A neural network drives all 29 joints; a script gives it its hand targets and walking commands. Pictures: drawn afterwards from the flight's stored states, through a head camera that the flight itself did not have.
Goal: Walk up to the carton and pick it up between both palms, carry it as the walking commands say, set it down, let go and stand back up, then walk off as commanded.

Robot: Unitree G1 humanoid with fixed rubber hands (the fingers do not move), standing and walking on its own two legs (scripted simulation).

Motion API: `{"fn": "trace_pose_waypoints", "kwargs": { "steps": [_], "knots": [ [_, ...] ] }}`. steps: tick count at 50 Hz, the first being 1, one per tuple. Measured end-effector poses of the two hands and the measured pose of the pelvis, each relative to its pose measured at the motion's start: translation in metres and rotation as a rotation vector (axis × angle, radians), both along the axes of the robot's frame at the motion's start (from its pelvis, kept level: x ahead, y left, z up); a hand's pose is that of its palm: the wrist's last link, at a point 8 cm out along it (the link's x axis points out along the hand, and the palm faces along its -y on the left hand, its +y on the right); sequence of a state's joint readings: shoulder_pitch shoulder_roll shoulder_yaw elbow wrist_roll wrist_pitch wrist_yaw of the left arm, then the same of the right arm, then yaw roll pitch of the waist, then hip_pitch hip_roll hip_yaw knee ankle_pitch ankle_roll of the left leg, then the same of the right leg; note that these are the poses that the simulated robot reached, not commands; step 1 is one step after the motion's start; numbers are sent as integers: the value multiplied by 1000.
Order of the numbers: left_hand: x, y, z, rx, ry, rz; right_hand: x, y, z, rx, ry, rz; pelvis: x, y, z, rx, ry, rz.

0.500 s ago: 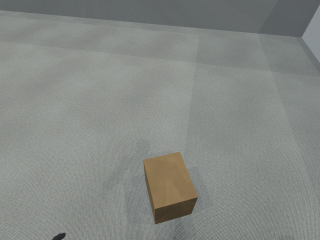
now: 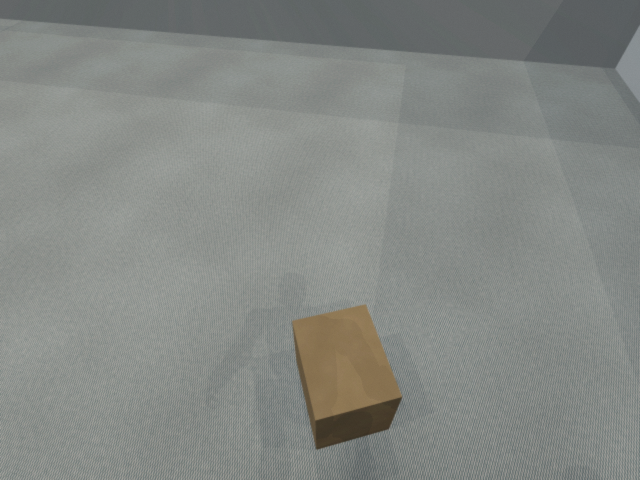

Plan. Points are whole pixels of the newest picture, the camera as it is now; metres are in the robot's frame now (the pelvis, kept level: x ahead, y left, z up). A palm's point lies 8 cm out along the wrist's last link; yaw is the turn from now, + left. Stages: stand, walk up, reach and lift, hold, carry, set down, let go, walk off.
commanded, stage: walk up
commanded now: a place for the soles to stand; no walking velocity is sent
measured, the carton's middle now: (341, 376) +0.54 -0.03 -0.65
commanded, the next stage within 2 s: none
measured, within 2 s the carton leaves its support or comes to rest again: neither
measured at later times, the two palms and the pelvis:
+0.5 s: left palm out of the picture +0.12 +0.20 -0.15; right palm out of the picture +0.16 -0.46 -0.12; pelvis +0.06 -0.12 -0.05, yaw +12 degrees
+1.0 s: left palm out of the picture +0.06 +0.14 -0.13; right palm (569, 363) +0.36 -0.39 -0.15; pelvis +0.11 -0.18 -0.03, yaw +21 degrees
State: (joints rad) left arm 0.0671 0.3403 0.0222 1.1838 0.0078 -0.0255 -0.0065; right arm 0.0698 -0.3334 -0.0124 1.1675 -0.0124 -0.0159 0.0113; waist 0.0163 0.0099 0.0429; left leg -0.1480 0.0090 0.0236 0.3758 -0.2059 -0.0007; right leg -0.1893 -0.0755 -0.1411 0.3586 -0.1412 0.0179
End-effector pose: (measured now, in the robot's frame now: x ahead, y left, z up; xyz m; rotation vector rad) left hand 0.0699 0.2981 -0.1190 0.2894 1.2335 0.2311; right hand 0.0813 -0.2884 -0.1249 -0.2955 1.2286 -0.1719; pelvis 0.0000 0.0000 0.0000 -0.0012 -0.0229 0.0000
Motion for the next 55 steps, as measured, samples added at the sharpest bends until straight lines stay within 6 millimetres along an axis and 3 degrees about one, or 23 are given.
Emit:
{"fn": "trace_pose_waypoints", "kwargs": {
  "steps": [4,9,15,19,23,31,38,47,55],
  "knots": [
    [16,5,-2,-5,-23,-19,0,-19,6,-80,-50,0,3,-9,-7,20,4,36],
    [44,1,-6,14,-105,-26,-21,-75,14,-216,4,-13,14,-34,-20,61,-4,53],
    [72,-32,-17,43,-125,-52,-16,-150,9,-317,26,-3,33,-76,-43,46,-14,68],
    [76,-61,-23,33,-174,-15,10,-175,1,-337,65,55,46,-102,-50,-8,-8,141],
    [62,-86,-28,7,-180,61,55,-174,3,-306,43,147,56,-118,-45,-21,-11,192],
    [18,-121,-59,-27,-66,226,153,-163,3,-244,-122,298,79,-142,-53,33,-20,245],
    [-4,-148,-48,27,-36,286,226,-147,-13,-126,-199,351,97,-165,-52,-4,-17,302],
    [-12,-157,-14,102,-23,342,271,-112,-20,10,-183,422,108,-179,-34,12,-8,338],
    [-13,-153,-2,117,-31,361,274,-101,-18,20,-143,441,101,-176,-24,7,-11,376]
  ]
}}
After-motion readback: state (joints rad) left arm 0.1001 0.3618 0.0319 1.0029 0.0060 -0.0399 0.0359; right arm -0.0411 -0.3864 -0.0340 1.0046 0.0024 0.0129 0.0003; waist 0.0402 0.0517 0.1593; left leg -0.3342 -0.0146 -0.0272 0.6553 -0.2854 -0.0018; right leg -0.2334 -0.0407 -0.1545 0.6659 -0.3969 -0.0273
